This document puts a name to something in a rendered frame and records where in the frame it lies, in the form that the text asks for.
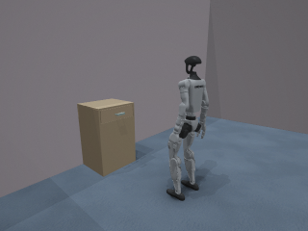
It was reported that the right robot forearm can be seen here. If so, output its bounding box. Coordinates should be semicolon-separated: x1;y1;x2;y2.
199;104;209;124

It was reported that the left robot hand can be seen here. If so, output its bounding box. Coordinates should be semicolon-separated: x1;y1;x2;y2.
167;132;179;152

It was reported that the robot left upper arm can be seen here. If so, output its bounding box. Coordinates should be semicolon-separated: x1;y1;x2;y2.
178;79;190;111

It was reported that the drawer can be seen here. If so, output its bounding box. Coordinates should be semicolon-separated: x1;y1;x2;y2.
100;104;133;124

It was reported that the robot right upper arm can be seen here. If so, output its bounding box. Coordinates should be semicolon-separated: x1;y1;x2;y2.
201;79;209;107

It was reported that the right robot thigh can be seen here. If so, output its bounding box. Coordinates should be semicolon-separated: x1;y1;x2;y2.
183;123;201;160

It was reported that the right robot shin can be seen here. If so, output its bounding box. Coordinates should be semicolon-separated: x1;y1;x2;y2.
183;152;195;185

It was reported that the cabinet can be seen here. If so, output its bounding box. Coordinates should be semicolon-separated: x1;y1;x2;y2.
77;98;136;177

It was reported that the left robot forearm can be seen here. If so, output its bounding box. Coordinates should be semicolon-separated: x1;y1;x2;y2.
173;103;187;134

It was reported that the right robot hand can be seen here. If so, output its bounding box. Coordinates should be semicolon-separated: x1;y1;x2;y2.
196;123;207;139

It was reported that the handle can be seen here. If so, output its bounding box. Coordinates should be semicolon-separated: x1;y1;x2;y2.
115;112;125;116

